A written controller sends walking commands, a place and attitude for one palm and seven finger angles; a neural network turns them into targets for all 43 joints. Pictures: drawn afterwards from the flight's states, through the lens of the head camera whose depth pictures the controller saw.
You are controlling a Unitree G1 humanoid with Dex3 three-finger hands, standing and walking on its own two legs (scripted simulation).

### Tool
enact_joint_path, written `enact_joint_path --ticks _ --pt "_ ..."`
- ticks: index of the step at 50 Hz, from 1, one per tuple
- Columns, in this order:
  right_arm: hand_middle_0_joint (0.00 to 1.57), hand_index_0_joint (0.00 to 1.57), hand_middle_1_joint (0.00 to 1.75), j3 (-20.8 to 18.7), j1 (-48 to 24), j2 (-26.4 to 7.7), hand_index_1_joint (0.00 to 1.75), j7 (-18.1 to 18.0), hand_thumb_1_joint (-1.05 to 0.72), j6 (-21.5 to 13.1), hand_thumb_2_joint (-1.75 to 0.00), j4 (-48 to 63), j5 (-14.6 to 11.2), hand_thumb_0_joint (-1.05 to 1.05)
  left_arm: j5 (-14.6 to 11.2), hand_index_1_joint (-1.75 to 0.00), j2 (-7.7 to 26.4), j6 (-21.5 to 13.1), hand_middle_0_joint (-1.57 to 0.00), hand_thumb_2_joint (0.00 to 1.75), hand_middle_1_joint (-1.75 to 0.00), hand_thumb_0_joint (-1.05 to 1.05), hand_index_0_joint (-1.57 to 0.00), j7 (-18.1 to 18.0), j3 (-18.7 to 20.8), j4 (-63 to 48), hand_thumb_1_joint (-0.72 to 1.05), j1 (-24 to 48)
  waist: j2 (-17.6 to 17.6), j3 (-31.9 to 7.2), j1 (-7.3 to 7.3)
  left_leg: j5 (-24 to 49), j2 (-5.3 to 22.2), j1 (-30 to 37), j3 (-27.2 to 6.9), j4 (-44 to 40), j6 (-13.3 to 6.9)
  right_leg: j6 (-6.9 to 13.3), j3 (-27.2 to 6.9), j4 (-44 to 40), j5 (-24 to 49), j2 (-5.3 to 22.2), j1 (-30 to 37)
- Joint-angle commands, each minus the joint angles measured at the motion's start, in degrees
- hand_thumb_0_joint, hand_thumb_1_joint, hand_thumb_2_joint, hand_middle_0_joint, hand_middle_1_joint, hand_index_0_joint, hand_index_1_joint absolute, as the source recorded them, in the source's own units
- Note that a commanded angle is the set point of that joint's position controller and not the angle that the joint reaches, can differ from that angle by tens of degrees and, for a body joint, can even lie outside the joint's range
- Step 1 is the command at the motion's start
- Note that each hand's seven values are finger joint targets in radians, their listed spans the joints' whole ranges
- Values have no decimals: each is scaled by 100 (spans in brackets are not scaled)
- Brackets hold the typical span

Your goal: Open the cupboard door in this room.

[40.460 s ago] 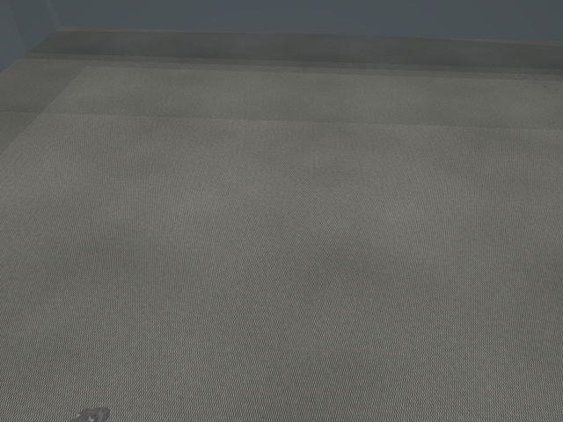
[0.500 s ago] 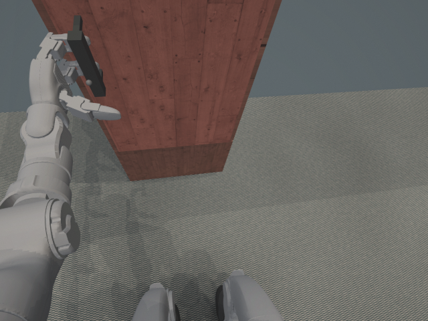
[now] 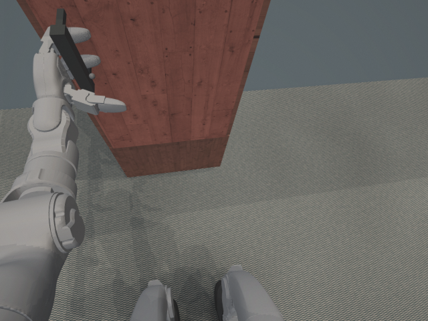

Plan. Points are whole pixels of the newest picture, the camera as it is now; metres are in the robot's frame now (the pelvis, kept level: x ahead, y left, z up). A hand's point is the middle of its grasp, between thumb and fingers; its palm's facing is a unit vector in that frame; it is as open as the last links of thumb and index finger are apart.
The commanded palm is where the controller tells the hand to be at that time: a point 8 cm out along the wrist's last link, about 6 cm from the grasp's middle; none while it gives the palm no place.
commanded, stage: slide the fingers in behind the handle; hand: left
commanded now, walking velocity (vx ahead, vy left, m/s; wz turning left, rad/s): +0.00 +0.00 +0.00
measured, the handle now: (75, 54) +0.59 +0.19 +0.07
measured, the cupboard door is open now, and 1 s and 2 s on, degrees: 0 0 31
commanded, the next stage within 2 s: close the thumb around the handle in 0.28 s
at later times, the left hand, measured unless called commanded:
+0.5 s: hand (90, 77) +0.53 +0.16 +0.07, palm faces +0.05 -1.00 -0.02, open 13.8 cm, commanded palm +0.51 +0.19 +0.07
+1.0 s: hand (91, 74) +0.54 +0.16 +0.06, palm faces +0.05 -1.00 -0.02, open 5.8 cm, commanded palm +0.52 +0.19 +0.07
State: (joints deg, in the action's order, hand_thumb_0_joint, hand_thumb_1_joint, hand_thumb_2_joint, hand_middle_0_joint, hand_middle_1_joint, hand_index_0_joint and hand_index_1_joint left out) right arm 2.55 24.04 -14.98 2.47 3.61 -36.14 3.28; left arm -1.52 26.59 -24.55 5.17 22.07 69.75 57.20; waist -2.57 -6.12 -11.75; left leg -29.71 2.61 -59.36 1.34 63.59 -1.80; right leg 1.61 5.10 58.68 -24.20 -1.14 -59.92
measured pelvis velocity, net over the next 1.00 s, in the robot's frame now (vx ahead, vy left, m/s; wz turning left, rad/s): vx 0.00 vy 0.01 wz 0.00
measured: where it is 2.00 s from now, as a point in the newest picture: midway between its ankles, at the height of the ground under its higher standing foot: outside the picture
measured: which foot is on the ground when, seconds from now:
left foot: down 0.00-1.00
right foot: down 0.00-1.00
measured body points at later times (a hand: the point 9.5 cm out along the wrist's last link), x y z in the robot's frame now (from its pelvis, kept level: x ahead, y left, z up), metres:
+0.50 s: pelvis +0.01 +0.00 +0.00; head +0.15 +0.02 +0.43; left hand +0.53 +0.21 +0.07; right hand +0.00 -0.25 -0.11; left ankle -0.01 +0.10 -0.66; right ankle +0.03 -0.11 -0.66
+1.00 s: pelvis +0.00 +0.01 +0.00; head +0.16 +0.02 +0.42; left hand +0.54 +0.21 +0.07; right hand -0.02 -0.25 -0.11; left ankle -0.01 +0.10 -0.66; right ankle +0.03 -0.11 -0.66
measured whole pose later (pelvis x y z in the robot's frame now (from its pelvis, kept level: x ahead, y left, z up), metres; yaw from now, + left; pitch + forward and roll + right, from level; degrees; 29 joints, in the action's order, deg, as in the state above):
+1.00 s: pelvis +0.00 +0.01 +0.00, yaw +0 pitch +26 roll -4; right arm 2.5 24.1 -14.9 2.4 3.4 -36.3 3.4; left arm -1.6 26.1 -24.4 5.0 21.5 69.5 57.4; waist -2.9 -6.4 -11.9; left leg -30.2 2.3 -59.8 1.2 64.0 -2.2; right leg 1.1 5.0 58.6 -24.5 -1.0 -60.1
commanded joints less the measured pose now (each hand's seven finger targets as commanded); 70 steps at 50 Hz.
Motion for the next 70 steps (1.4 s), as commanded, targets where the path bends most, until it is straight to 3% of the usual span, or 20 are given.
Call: enact_joint_path --ticks 1,4,7,11,14,17,19,24,26,28,30,32,34,37,44,46,48,56,60,70 --pt "20 20 30 -393 1144 -993 30 -82 -90 -60 -90 188 -34 0 -15 -120 1076 -426 -30 30 -120 0 -30 121 -88 -1238 -50 2604 -606 -3060 -131 2557 -182 1945 -411 -622 15 -40 -387 -556 2114 -173 1731" --pt "20 20 30 -416 1142 -989 30 -85 -90 -59 -90 198 -32 0 -78 -120 1075 -497 -30 30 -120 0 -30 140 -51 -1452 -50 2554 -723 -3260 -80 2875 -167 2225 -437 -614 42 -21 -363 -520 2307 -180 1746" --pt "20 20 30 -412 1137 -994 30 -80 -90 -61 -90 184 -37 0 -107 -120 910 -476 -30 30 -120 0 -30 127 -150 -1309 -50 2487 -527 -2952 -143 2756 -170 2079 -428 -635 18 -31 -349 -561 2242 -184 1671" --pt "20 20 30 -414 1101 -992 30 -82 -90 -52 -90 201 -54 0 -64 -120 1106 -477 -30 30 -120 0 -30 138 -28 -1306 -50 2369 -538 -3022 -51 2668 -193 1951 -386 -646 22 -31 -392 -543 2282 -174 1865" --pt "20 20 30 -415 1094 -981 30 -81 -90 -55 -90 183 -50 0 -81 -120 966 -495 -30 30 -120 0 -30 143 -116 -1290 -50 2443 -595 -2940 -104 2808 -168 2099 -430 -634 42 -31 -347 -528 2263 -174 1662" --pt "20 20 30 -441 1096 -1000 30 -81 -90 -65 -90 236 -32 0 -138 -120 1063 -552 -30 30 -120 0 -30 130 33 -1531 -50 2397 -662 -3248 -35 3079 -173 2275 -422 -593 40 -17 -351 -476 2480 -177 1776" --pt "20 20 30 -425 1075 -984 30 -78 -90 -40 -90 194 -54 0 -120 -120 982 -505 -30 30 -120 0 -30 151 -51 -1288 -50 2270 -548 -3014 -55 3025 -160 2168 -424 -604 58 -34 -343 -502 2417 -175 1701" --pt "20 20 30 -416 1055 -990 30 -96 -90 -50 -90 184 -52 0 -78 -123 1001 -471 -32 42 -123 0 -32 124 -65 -1216 -22 2497 -613 -2919 -105 2723 -176 2055 -432 -607 47 -40 -344 -502 2156 -169 1565" --pt "20 20 30 -413 1045 -984 30 -88 -90 -61 -90 206 -58 0 -87 -124 882 -459 -33 47 -124 0 -33 124 -143 -1147 -11 2430 -430 -2860 -120 2630 -191 1994 -437 -629 37 -43 -338 -530 2080 -176 1602" --pt "20 20 30 -406 1054 -986 30 -95 -90 -74 -90 192 -42 0 -76 -125 875 -481 -34 52 -125 0 -34 110 -170 -1182 0 2606 -619 -2946 -151 2709 -186 2066 -461 -600 47 -38 -324 -484 2096 -168 1491" --pt "20 20 30 -409 1086 -1022 30 -110 -90 -70 -90 161 -41 0 -41 -127 1139 -456 -34 56 -127 0 -34 78 31 -1029 12 2580 -417 -2901 -136 2612 -178 1937 -478 -570 37 -41 -334 -478 2016 -173 1503" --pt "20 20 30 -389 1090 -1018 30 -115 -90 -91 -90 188 -31 0 -31 -128 1031 -443 -35 61 -128 0 -35 89 -89 -1054 23 2758 -464 -2873 -213 2534 -186 1921 -488 -565 17 -39 -328 -472 1953 -175 1421" --pt "20 20 30 -393 1103 -1032 30 -122 -90 -91 -90 191 -21 0 -19 -129 1259 -481 -36 66 -129 0 -36 82 70 -1238 34 2790 -717 -3190 -110 2700 -176 2086 -509 -550 60 -28 -325 -410 2014 -164 1471" --pt "20 20 30 -400 1115 -1007 30 -97 -90 -104 -90 198 -3 0 -58 -131 974 -500 -37 73 -131 0 -37 89 -132 -1313 51 2814 -823 -3227 -164 3013 -148 2348 -561 -522 90 -16 -276 -391 2108 -188 1305" --pt "20 20 30 -403 1147 -1022 30 -89 -90 -69 -90 149 -19 0 12 -135 970 -400 -40 90 -135 0 -40 26 -158 -1125 90 2746 -684 -3035 -186 2685 -153 2152 -540 -582 73 -40 -277 -479 1900 -187 1300" --pt "20 20 30 -401 1171 -1057 30 -100 -90 -67 -90 144 -12 0 -13 -135 1210 -393 -40 90 -135 0 -40 2 34 -1176 90 2759 -564 -3017 -170 2654 -146 2076 -541 -601 59 -40 -286 -493 1909 -190 1398" --pt "20 20 30 -422 1193 -1032 30 -90 -90 -77 -90 164 9 0 -33 -135 1073 -479 -40 90 -135 0 -40 28 -52 -1464 90 2796 -892 -3396 -127 3080 -139 2462 -564 -563 101 -23 -275 -440 2137 -186 1380" --pt "20 20 30 -434 1131 -1000 30 -48 -90 -33 -90 177 -26 0 -66 -135 853 -470 -40 90 -135 0 -40 34 -159 -1334 90 2321 -613 -2958 -88 2921 -138 2282 -497 -683 93 -31 -260 -554 2128 -206 1511" --pt "20 20 30 -433 1137 -1022 30 -70 -90 -42 -90 119 -14 0 -15 -135 1130 -567 -40 90 -135 0 -40 -14 -17 -1423 90 2588 -773 -3012 -93 3053 -121 2407 -523 -644 117 -24 -273 -512 2132 -195 1405" --pt "20 20 30 -508 894 -934 30 -18 -90 4 -90 492 -147 0 -339 -135 597 -477 -40 90 -135 0 -40 161 -113 -2172 90 696 -317 -3191 332 3315 -180 2288 -310 -887 60 -26 -316 -624 2800 -191 2378"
